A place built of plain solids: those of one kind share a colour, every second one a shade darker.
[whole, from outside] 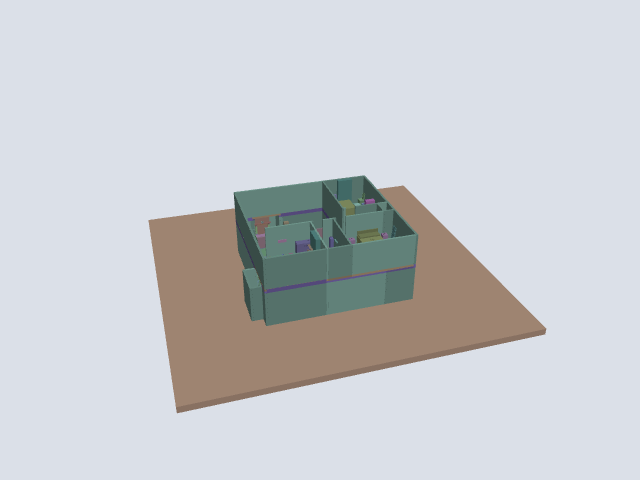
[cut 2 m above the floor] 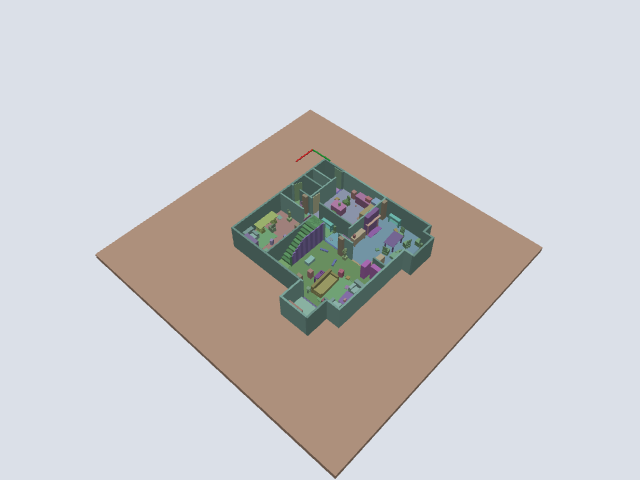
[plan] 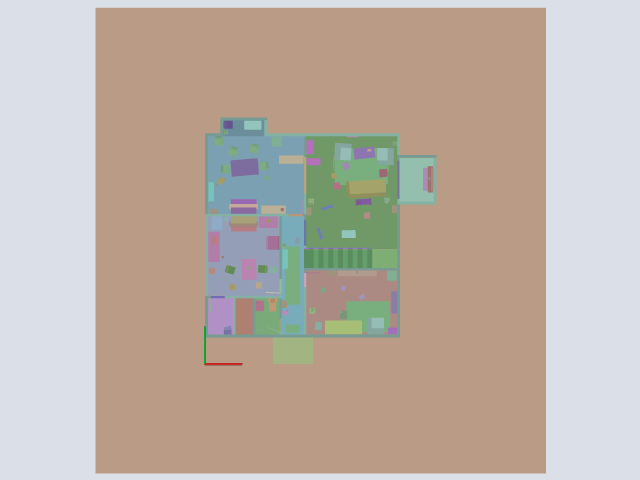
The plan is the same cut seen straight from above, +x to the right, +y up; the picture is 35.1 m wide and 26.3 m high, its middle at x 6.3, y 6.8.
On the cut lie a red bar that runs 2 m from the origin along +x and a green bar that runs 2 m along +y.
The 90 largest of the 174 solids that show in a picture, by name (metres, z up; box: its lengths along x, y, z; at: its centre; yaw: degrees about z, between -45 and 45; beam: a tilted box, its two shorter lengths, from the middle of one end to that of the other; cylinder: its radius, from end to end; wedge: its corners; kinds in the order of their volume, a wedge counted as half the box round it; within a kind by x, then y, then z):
{
 "under_1": {"box": [24.68, 25.52, 0.5], "at": [6.34, 6.76, -0.58]},
 "wall_1": {"box": [0.16, 1.99, 2.78], "at": [0.08, 2.62, 1.09]},
 "wall_2": {"box": [0.16, 4.73, 2.43], "at": [0.08, 3.98, 3.99]},
 "wall_3": {"box": [0.16, 4.36, 2.78], "at": [0.08, 5.92, 1.09]},
 "wall_4": {"box": [0.16, 1.62, 2.43], "at": [0.08, 7.29, 3.99]},
 "wall_5": {"box": [0.16, 4.26, 5.51], "at": [0.08, 10.36, 2.45]},
 "wall_6": {"box": [1.0, 0.16, 2.78], "at": [0.5, 12.57, 1.09]},
 "wall_7": {"box": [0.16, 0.71, 2.78], "at": [0.92, 13.01, 1.09]},
 "wall_8": {"box": [0.13, 1.99, 2.78], "at": [1.6, 2.62, 1.09]},
 "wall_9": {"box": [4.21, 0.13, 2.43], "at": [2.1, 6.42, 3.99]},
 "wall_10": {"box": [4.21, 0.13, 2.43], "at": [2.1, 8.16, 3.99]},
 "wall_11": {"box": [2.57, 0.16, 2.78], "at": [2.12, 13.44, 1.09]},
 "wall_12": {"box": [4.59, 0.13, 2.78], "at": [2.29, 8.16, 1.09]},
 "wall_13": {"box": [3.13, 0.13, 2.78], "at": [2.64, 3.67, 1.09]},
 "wall_14": {"box": [0.13, 1.99, 2.78], "at": [2.69, 2.62, 1.09]},
 "wall_15": {"box": [0.16, 0.71, 2.78], "at": [3.33, 13.01, 1.09]},
 "wall_16": {"box": [0.13, 1.12, 2.78], "at": [4.14, 3.05, 1.09]},
 "wall_17": {"box": [0.13, 2.98, 2.43], "at": [4.14, 3.94, 3.99]},
 "wall_18": {"box": [0.13, 3.44, 2.78], "at": [4.14, 6.38, 1.09]},
 "wall_19": {"box": [0.13, 0.75, 2.43], "at": [4.14, 6.86, 3.99]},
 "wall_20": {"box": [0.13, 3.34, 2.43], "at": [4.14, 9.9, 3.99]},
 "wall_21": {"box": [1.47, 0.13, 2.43], "at": [4.82, 2.38, 3.99]},
 "wall_22": {"box": [10.69, 0.16, 5.51], "at": [5.34, 1.54, 2.45]},
 "wall_23": {"box": [10.69, 0.16, 2.43], "at": [5.34, 12.57, 3.99]},
 "wall_24": {"box": [0.13, 2.6, 2.78], "at": [5.49, 2.92, 1.09]},
 "wall_25": {"box": [0.13, 1.76, 2.43], "at": [5.49, 3.33, 3.99]},
 "wall_26": {"box": [0.13, 1.13, 2.78], "at": [5.49, 8.8, 1.09]},
 "wall_27": {"box": [0.13, 1.14, 2.78], "at": [5.49, 11.92, 1.09]},
 "wall_28": {"box": [7.44, 0.16, 2.78], "at": [6.97, 12.57, 1.09]},
 "wall_29": {"box": [5.27, 0.13, 5.51], "at": [8.05, 5.21, 2.45]},
 "wall_30": {"box": [0.16, 3.52, 5.51], "at": [10.61, 3.38, 2.45]},
 "wall_31": {"box": [0.16, 3.47, 2.78], "at": [10.61, 7.0, 1.09]},
 "wall_32": {"box": [0.16, 7.22, 2.43], "at": [10.61, 8.88, 3.99]},
 "wall_33": {"box": [0.16, 1.03, 2.78], "at": [10.61, 11.97, 1.09]},
 "wall_34": {"box": [2.15, 0.16, 2.78], "at": [11.6, 8.82, 1.09]},
 "wall_35": {"box": [2.15, 0.16, 2.78], "at": [11.6, 11.38, 1.09]},
 "wall_36": {"box": [0.16, 2.4, 2.78], "at": [12.6, 10.1, 1.09]},
 "stair_1": {"box": [0.53, 1.03, 2.71], "at": [5.69, 5.78, 1.06]},
 "stair_2": {"box": [0.8, 1.03, 2.52], "at": [5.82, 5.78, 0.96]},
 "stair_3": {"box": [1.07, 1.03, 2.34], "at": [5.95, 5.78, 0.87]},
 "stair_4": {"box": [1.33, 1.03, 2.15], "at": [6.09, 5.78, 0.78]},
 "stair_5": {"box": [1.6, 1.03, 1.97], "at": [6.22, 5.78, 0.68]},
 "stair_6": {"box": [1.87, 1.03, 1.78], "at": [6.35, 5.78, 0.59]},
 "stair_7": {"box": [2.14, 1.03, 1.6], "at": [6.49, 5.78, 0.5]},
 "stair_8": {"box": [2.4, 1.03, 1.41], "at": [6.62, 5.78, 0.41]},
 "stair_9": {"box": [2.67, 1.03, 1.23], "at": [6.75, 5.78, 0.31]},
 "stair_10": {"box": [2.94, 1.03, 1.04], "at": [6.89, 5.78, 0.22]},
 "stair_11": {"box": [3.2, 1.03, 0.86], "at": [7.02, 5.78, 0.13]},
 "stair_12": {"box": [3.47, 1.03, 0.67], "at": [7.16, 5.78, 0.04]},
 "stair_13": {"box": [3.74, 1.03, 0.49], "at": [7.29, 5.78, -0.06]},
 "floor_living_1": {"box": [4.98, 6.19, 0.67], "at": [8.04, 9.39, -0.34]},
 "floor_living_2": {"box": [1.37, 1.03, 0.67], "at": [9.84, 5.79, -0.34]},
 "floor_dining_1": {"box": [2.25, 0.87, 0.67], "at": [2.12, 12.93, -0.34]},
 "floor_dining_2": {"box": [5.26, 4.26, 0.67], "at": [2.79, 10.36, -0.34]},
 "floor_den_1": {"box": [4.98, 3.52, 0.67], "at": [8.04, 3.38, -0.34]},
 "floor_kitchen_1": {"box": [3.92, 4.36, 0.67], "at": [2.12, 5.92, -0.34]},
 "floor_hall_1": {"box": [1.21, 6.48, 0.67], "at": [4.82, 4.86, -0.34]},
 "floor_inglenook_1": {"box": [1.86, 2.4, 0.67], "at": [11.59, 10.1, -0.34]},
 "double_bed_1": {"box": [2.23, 1.7, 0.4], "at": [2.96, 3.68, 3.28]},
 "double_bed_2": {"box": [1.55, 2.11, 0.4], "at": [9.23, 4.08, 3.28]},
 "fixture_breast_bedroom_1": {"box": [1.4, 0.35, 2.48], "at": [2.12, 8.41, 3.97]},
 "fixture_breast_bedroom_2": {"box": [0.34, 1.22, 2.48], "at": [10.36, 3.38, 3.97]},
 "floor_front_porch_1": {"box": [2.21, 1.46, 0.67], "at": [4.82, 0.73, -0.34]},
 "floor_wc_1": {"box": [1.33, 1.99, 0.67], "at": [3.42, 2.62, -0.34]},
 "fixture_breast_kitchen_1": {"box": [1.4, 0.39, 2.53], "at": [2.12, 7.9, 1.22]},
 "floor_scullery_1": {"box": [1.38, 1.99, 0.5], "at": [0.85, 2.62, -0.42]},
 "flat_shelf_1": {"box": [0.39, 0.76, 1.46], "at": [5.75, 11.89, 0.73]},
 "flat_shelf_2": {"box": [0.76, 0.39, 1.46], "at": [5.95, 11.09, 0.73]},
 "flat_shelf_3": {"box": [0.39, 0.76, 1.46], "at": [7.96, 2.02, 3.51]},
 "fixture_breast_dining_1": {"box": [1.4, 0.36, 2.53], "at": [2.12, 8.41, 1.22]},
 "fixture_breast_den_1": {"box": [0.33, 1.22, 2.53], "at": [10.36, 3.38, 1.22]},
 "floor_larder_1": {"box": [0.95, 1.99, 0.5], "at": [2.15, 2.62, -0.42]},
 "armchair_club_1": {"box": [0.9, 0.92, 0.35], "at": [7.56, 11.64, 0.24], "yaw": -3.6},
 "armchair_club_2": {"box": [0.92, 0.9, 0.35], "at": [9.35, 2.1, 0.24]},
 "armchair_club_3": {"box": [0.9, 0.92, 0.35], "at": [9.88, 11.38, 0.24], "yaw": -0.2},
 "sideboard_1": {"box": [1.35, 0.45, 0.71], "at": [3.75, 8.46, 0.51]},
 "sideboard_2": {"box": [1.35, 0.45, 0.71], "at": [4.72, 11.21, 0.51]},
 "rug_1": {"box": [2.9, 2.0, 0.08], "at": [8.56, 10.83, -0.03], "yaw": 1.0},
 "rug_2": {"box": [2.4, 1.7, 0.08], "at": [8.95, 2.6, -0.03], "yaw": 0.4},
 "counter_run_1": {"box": [0.61, 1.66, 0.78], "at": [0.47, 6.42, 0.49]},
 "bookcase_1": {"box": [2.14, 0.31, 1.15], "at": [8.34, 4.97, 0.57]},
 "fridge_flat_1": {"box": [0.6, 0.73, 1.66], "at": [0.66, 7.72, 0.83]},
 "sofa_1": {"box": [2.16, 0.93, 0.34], "at": [8.83, 9.6, 0.28], "yaw": 3.4},
 "chest_drawers_1": {"box": [0.5, 1.13, 1.0], "at": [3.82, 8.81, 3.28]},
 "kitchen_table_1": {"box": [0.71, 1.06, 0.72], "at": [2.41, 5.19, 0.36], "yaw": 1.6},
 "range_flat_1": {"box": [0.65, 0.76, 0.94], "at": [3.75, 6.64, 0.47]},
 "stair_guard_1": {"box": [0.08, 6.19, 0.93], "at": [5.51, 9.39, 3.25]},
 "fixture_breast_inglenook_1": {"box": [0.13, 1.26, 2.25], "at": [12.45, 10.12, 1.07]},
 "wall_band_1": {"box": [7.44, 0.16, 0.31], "at": [6.97, 12.57, 2.63]},
 "billy_1": {"box": [0.28, 0.42, 2.02], "at": [10.38, 8.49, 1.01]}
}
